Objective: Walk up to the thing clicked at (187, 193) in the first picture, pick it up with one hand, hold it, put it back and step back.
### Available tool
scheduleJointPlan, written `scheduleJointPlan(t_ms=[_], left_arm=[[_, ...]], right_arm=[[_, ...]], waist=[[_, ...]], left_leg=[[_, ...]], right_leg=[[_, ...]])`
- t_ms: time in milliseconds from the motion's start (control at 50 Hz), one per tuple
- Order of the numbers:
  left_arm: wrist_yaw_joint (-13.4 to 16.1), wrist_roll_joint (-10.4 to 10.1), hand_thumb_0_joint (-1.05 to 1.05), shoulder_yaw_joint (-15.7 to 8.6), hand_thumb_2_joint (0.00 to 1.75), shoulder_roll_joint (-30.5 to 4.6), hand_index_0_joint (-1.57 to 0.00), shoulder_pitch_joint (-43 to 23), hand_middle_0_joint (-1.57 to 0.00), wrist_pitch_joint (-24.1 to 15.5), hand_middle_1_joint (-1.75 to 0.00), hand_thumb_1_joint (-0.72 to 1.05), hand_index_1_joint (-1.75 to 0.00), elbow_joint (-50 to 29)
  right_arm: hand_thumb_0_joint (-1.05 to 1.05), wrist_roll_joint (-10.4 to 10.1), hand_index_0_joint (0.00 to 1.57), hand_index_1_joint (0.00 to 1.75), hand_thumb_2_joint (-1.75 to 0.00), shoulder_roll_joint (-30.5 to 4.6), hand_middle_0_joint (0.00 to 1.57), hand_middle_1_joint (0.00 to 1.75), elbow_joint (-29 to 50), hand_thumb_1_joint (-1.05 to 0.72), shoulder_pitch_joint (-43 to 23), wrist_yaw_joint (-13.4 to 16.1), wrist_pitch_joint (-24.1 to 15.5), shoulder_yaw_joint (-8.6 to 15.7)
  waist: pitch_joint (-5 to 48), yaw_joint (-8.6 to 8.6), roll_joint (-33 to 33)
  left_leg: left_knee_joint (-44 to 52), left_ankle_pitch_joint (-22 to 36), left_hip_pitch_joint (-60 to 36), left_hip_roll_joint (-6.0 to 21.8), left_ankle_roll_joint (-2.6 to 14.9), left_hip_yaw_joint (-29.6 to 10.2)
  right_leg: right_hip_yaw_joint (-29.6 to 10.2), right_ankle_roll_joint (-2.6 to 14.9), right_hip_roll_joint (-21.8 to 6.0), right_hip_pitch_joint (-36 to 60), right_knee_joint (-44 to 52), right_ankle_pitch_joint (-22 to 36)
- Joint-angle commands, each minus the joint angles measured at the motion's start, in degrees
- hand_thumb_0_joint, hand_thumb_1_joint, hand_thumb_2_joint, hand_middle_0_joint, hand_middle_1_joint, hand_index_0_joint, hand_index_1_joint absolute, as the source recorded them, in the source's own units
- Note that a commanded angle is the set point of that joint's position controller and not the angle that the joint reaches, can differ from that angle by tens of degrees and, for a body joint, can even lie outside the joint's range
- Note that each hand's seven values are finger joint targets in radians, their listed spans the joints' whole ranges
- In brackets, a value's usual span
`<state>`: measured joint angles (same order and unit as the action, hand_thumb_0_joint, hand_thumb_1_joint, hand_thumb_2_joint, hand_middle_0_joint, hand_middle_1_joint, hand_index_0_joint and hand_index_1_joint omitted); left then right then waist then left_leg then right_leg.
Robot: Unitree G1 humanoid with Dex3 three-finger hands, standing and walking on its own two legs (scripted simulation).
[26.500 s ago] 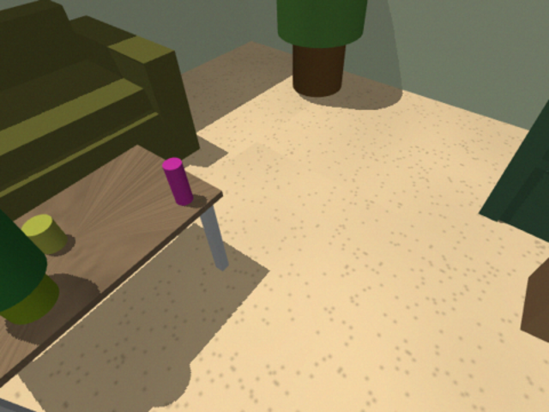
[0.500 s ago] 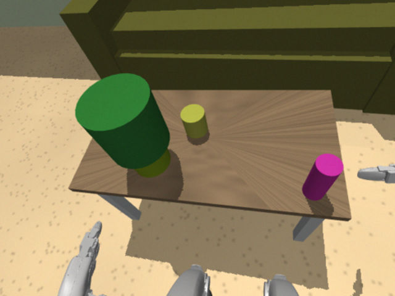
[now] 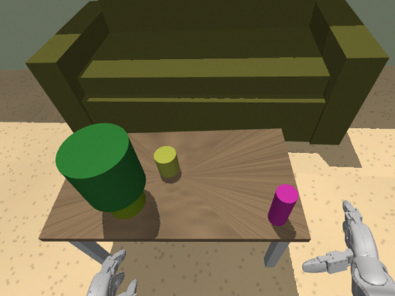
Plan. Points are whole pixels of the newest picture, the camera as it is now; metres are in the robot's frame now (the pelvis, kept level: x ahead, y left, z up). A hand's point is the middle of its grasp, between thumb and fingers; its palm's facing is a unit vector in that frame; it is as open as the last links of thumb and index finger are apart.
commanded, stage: home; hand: right
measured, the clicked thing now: (281, 206) +0.41 -0.19 -0.20
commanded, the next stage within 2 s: none
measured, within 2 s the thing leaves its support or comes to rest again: neither
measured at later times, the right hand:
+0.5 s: hand out of the picture +0.16 -0.16 -0.07, palm faces +0.14 +0.95 -0.27, open 17.5 cm
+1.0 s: hand out of the picture +0.16 -0.16 -0.07, palm faces +0.13 +0.95 -0.27, open 17.5 cm
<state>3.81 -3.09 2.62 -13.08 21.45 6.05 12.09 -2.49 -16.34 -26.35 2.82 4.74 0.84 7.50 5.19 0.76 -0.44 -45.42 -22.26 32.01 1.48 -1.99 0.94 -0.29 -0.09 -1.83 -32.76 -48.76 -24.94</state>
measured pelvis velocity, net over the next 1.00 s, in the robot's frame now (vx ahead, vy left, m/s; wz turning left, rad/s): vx -0.01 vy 0.02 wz -0.01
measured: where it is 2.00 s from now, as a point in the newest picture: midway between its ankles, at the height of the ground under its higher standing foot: outside the picture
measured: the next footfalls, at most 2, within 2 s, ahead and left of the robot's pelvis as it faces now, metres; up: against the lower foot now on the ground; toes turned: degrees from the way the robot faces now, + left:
none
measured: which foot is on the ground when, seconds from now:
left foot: down 0.00-1.00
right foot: down 0.00-1.00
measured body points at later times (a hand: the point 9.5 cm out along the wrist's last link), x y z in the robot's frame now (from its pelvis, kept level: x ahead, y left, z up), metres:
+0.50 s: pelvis -0.02 +0.02 -0.01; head +0.00 +0.02 +0.44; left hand +0.14 +0.26 -0.09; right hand +0.14 -0.21 -0.05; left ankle +0.00 +0.15 -0.70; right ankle -0.01 -0.11 -0.70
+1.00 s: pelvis -0.01 +0.02 -0.01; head +0.01 +0.02 +0.44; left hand +0.15 +0.26 -0.09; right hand +0.15 -0.21 -0.05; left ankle +0.00 +0.15 -0.70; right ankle -0.01 -0.11 -0.70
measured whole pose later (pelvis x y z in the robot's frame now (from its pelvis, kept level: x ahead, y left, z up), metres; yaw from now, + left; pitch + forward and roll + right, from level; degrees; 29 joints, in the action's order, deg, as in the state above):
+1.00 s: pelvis -0.01 +0.02 -0.01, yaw +0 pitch +6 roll +1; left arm 8.7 -1.1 1.2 -12.2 15.7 -5.7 29.4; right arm -1.1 -11.4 -2.7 25.4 8.3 10.5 -0.8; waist 4.4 0.9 1.6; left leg -50.7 -24.3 32.8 0.7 -0.8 1.9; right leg -1.5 -1.3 -2.7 -33.3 -53.1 -26.3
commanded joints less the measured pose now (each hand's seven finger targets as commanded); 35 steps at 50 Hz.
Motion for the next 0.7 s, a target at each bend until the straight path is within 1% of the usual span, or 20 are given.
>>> scheduleJointPlan(t_ms=[0, 20, 40, 60, 80, 100, 140, 160, 180, 200, 240, 280, 300, 360, 400, 460, 480, 520, 580, 680], left_arm=[[0.9, 0.5, 0.00, -3.1, 0.85, -4.0, -0.19, -3.0, -0.19, -2.8, -0.28, 0.81, -0.28, -8.3], [1.0, 0.5, 0.00, -4.2, 0.83, -5.1, -0.19, -2.7, -0.19, -2.8, -0.28, 0.78, -0.28, -8.2], [1.8, 0.2, 0.00, -4.4, 0.90, -7.3, -0.20, -3.0, -0.20, -2.2, -0.30, 0.86, -0.30, 6.0], [2.1, 0.3, 0.00, -3.9, 0.90, -6.3, -0.20, -3.2, -0.20, -2.6, -0.30, 0.90, -0.30, 3.3], [2.2, 0.3, 0.00, -3.4, 0.90, -5.2, -0.20, -4.5, -0.20, -3.2, -0.30, 0.90, -0.30, 3.3], [2.2, 0.4, 0.00, -3.8, 0.90, -5.5, -0.20, -5.8, -0.20, -3.3, -0.30, 0.90, -0.30, 3.1], [2.9, 0.7, 0.00, -3.5, 0.90, -5.1, -0.20, -7.2, -0.20, -3.8, -0.30, 0.90, -0.30, 4.3], [3.0, 0.8, 0.00, -3.9, 0.90, -5.7, -0.20, -7.7, -0.20, -4.3, -0.30, 0.90, -0.30, 4.6], [3.2, 1.0, 0.00, -4.1, 0.90, -5.7, -0.20, -8.0, -0.20, -4.7, -0.30, 0.90, -0.30, 4.5], [3.6, 0.9, 0.00, -4.3, 0.90, -5.9, -0.20, -8.5, -0.20, -5.1, -0.30, 0.90, -0.30, 4.6], [4.0, 0.9, 0.00, -4.1, 0.90, -5.7, -0.20, -9.4, -0.20, -6.2, -0.30, 0.90, -0.30, 4.9], [4.4, 1.1, 0.00, -4.0, 0.90, -5.4, -0.20, -9.6, -0.20, -7.4, -0.30, 0.90, -0.30, 5.2], [4.6, 1.2, 0.00, -4.5, 0.90, -5.9, -0.20, -9.5, -0.20, -7.7, -0.30, 0.90, -0.30, 5.5], [4.7, 1.3, 0.00, -3.8, 0.90, -5.2, -0.20, -9.7, -0.20, -9.3, -0.30, 0.90, -0.30, 6.0], [4.8, 1.5, 0.00, -4.4, 0.90, -5.9, -0.20, -10.0, -0.20, -10.2, -0.30, 0.90, -0.30, 6.4], [4.4, 1.7, 0.00, -4.3, 0.90, -5.7, -0.20, -10.2, -0.20, -11.2, -0.30, 0.90, -0.30, 6.9], [4.4, 1.7, 0.00, -4.5, 0.90, -5.9, -0.20, -10.3, -0.20, -11.5, -0.30, 0.90, -0.30, 7.0], [4.4, 1.7, 0.00, -4.5, 0.90, -5.9, -0.20, -10.4, -0.20, -12.0, -0.30, 0.90, -0.30, 7.3], [4.2, 1.8, 0.00, -4.4, 0.90, -6.0, -0.20, -10.7, -0.20, -12.5, -0.30, 0.90, -0.30, 7.3], [4.7, 1.8, 0.00, -4.4, 0.90, -6.1, -0.20, -9.9, -0.20, -13.3, -0.30, 0.90, -0.30, 7.4]], right_arm=[[0.00, -0.5, 0.06, 0.07, -0.11, -7.4, 0.06, 0.07, 18.4, 0.46, 2.2, 1.3, -2.9, 1.2], [0.00, -0.4, 0.06, 0.06, -0.09, -6.9, 0.06, 0.06, 19.8, 0.49, 6.0, 1.3, -2.5, 0.8], [0.00, -0.5, 0.06, 0.06, -0.07, -10.4, 0.06, 0.06, 25.4, 0.52, 5.2, 2.8, -2.2, 4.7], [0.00, -0.5, 0.05, 0.05, -0.06, -4.5, 0.05, 0.05, 25.9, 0.55, 11.5, 2.5, -1.6, -0.7], [0.00, -0.5, 0.06, 0.06, -0.08, -1.0, 0.06, 0.06, 24.0, 0.51, 14.9, 2.0, -0.4, -4.1], [0.00, -0.3, 0.06, 0.06, -0.07, -3.3, 0.06, 0.06, 28.2, 0.53, 14.9, 2.6, -0.3, -2.4], [0.00, 0.1, 0.05, 0.06, -0.06, -1.0, 0.05, 0.06, 26.7, 0.54, 16.2, 2.6, 0.2, -4.9], [0.00, 0.2, 0.05, 0.05, -0.06, -1.4, 0.05, 0.05, 27.1, 0.54, 16.8, 2.7, 0.4, -4.2], [0.00, 0.4, 0.05, 0.05, -0.06, -0.4, 0.05, 0.05, 28.5, 0.55, 16.7, 2.6, 0.7, -5.4], [0.00, 0.4, 0.05, 0.05, -0.06, -2.6, 0.05, 0.05, 30.7, 0.55, 16.0, 2.9, 0.8, -3.6], [0.00, 0.6, 0.05, 0.05, -0.05, -2.4, 0.05, 0.05, 30.4, 0.56, 16.0, 3.1, 1.5, -3.8], [0.00, 0.8, 0.05, 0.05, -0.04, -1.7, 0.05, 0.05, 30.9, 0.57, 16.0, 3.4, 2.0, -4.0], [0.00, 0.9, 0.05, 0.05, -0.04, -3.4, 0.05, 0.05, 32.7, 0.58, 15.3, 3.6, 2.0, -2.7], [0.00, 1.0, 0.05, 0.05, -0.04, 0.2, 0.05, 0.05, 28.8, 0.57, 18.7, 3.5, 3.4, -6.0], [0.00, 1.2, 0.05, 0.05, -0.05, -1.7, 0.05, 0.05, 30.7, 0.56, 18.5, 3.8, 3.7, -3.9], [0.00, 1.3, 0.05, 0.05, -0.04, -0.1, 0.05, 0.05, 29.9, 0.57, 20.5, 3.8, 4.4, -5.9], [0.00, 1.2, 0.05, 0.05, -0.04, -1.1, 0.05, 0.05, 31.7, 0.57, 19.2, 3.9, 4.3, -4.9], [0.00, 1.5, 0.05, 0.05, -0.04, -0.7, 0.05, 0.05, 28.9, 0.57, 21.8, 3.8, 4.8, -4.9], [0.00, 1.3, 0.05, 0.05, -0.03, -1.5, 0.05, 0.05, 32.2, 0.58, 20.4, 3.8, 4.6, -4.4], [0.00, 1.4, 0.05, 0.05, -0.04, -1.4, 0.05, 0.05, 33.3, 0.58, 19.5, 3.9, 5.1, -4.7]], waist=[[11.7, -0.84, 6.0], [11.2, -1.01, 6.2], [10.3, -0.14, 9.2], [10.5, 0.50, 7.7], [7.8, 1.25, 5.7], [8.1, 0.08, 6.4], [7.2, 1.82, 2.7], [6.6, 1.48, 2.9], [6.6, 2.13, 2.8], [7.6, 1.31, 3.0], [4.8, 1.69, 1.0], [7.0, 1.85, -0.4], [7.3, 1.09, 0.7], [4.4, 1.69, -0.9], [5.2, 0.61, 0.2], [2.6, 0.49, 0.0], [2.3, 0.09, 0.8], [1.8, 0.39, -1.2], [2.0, -0.32, 1.3], [4.1, 0.70, 0.8]], left_leg=[[4.7, 15.7, -8.5, -2.0, 3.12, 2.6], [4.4, 16.1, -8.1, -2.2, 3.16, 2.8], [3.8, 17.3, -7.6, -2.7, 3.07, 2.7], [3.8, 18.6, -8.1, -2.7, 3.10, 2.6], [3.7, 17.8, -6.9, -2.9, 2.88, 3.2], [3.6, 17.7, -7.5, -2.7, 2.96, 3.0], [3.5, 16.9, -5.9, -2.9, 2.53, 3.1], [3.7, 15.4, -5.4, -2.8, 2.46, 2.7], [3.6, 15.2, -5.1, -2.7, 2.40, 2.8], [3.7, 14.1, -5.3, -2.6, 2.39, 2.4], [4.8, 9.6, -4.1, -2.3, 2.02, 2.1], [4.8, 9.5, -5.2, -1.9, 1.77, 1.4], [4.8, 9.6, -5.5, -1.6, 1.76, 1.1], [5.5, 6.8, -3.9, -1.6, 1.71, 1.0], [5.9, 5.4, -4.3, -1.3, 1.83, 0.7], [6.2, 2.6, -3.1, -1.6, 1.93, 1.4], [6.6, 0.9, -2.7, -1.5, 2.03, 1.2], [6.7, 0.2, -2.4, -1.6, 1.87, 1.4], [6.1, -0.3, -2.2, -1.8, 2.12, 1.6], [5.2, 2.1, -2.3, -2.0, 1.93, 1.5]], right_leg=[[1.3, -0.54, 1.0, 8.9, 8.4, 20.6], [1.2, -0.65, 0.8, 8.9, 8.5, 21.3], [0.3, -0.68, 0.2, 10.7, 7.7, 22.4], [0.7, -0.57, 0.2, 11.1, 7.0, 23.8], [0.4, -0.48, 0.1, 9.4, 7.4, 23.1], [0.6, -0.43, 0.3, 8.2, 7.0, 22.1], [0.5, 0.24, 0.4, 7.3, 6.3, 19.6], [0.7, 0.41, 0.5, 6.4, 6.1, 17.5], [0.5, 0.42, 0.5, 6.6, 6.0, 17.2], [0.6, 0.61, 0.6, 6.5, 5.5, 15.8], [0.7, 1.12, 0.9, 4.3, 5.8, 10.3], [0.8, 1.35, 1.1, 4.8, 5.0, 9.8], [1.0, 1.26, 1.4, 4.8, 4.8, 9.9], [1.0, 1.45, 1.4, 3.4, 4.8, 7.7], [1.2, 1.21, 1.6, 3.7, 4.9, 6.8], [1.1, 1.12, 1.6, 2.2, 5.7, 4.6], [1.2, 0.95, 1.6, 2.0, 5.8, 3.4], [1.3, 1.10, 1.6, 1.7, 5.7, 2.9], [1.2, 0.87, 1.6, 1.4, 6.0, 2.3], [1.2, 0.97, 1.5, 2.2, 5.1, 3.9]])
